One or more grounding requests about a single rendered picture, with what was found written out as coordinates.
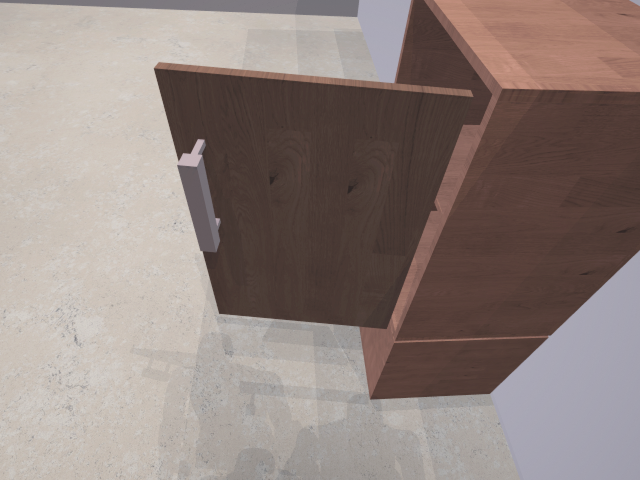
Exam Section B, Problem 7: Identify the cupboard door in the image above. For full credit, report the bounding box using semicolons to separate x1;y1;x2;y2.
154;62;473;329

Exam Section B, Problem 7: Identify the handle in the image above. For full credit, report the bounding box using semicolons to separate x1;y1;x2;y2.
177;139;221;252

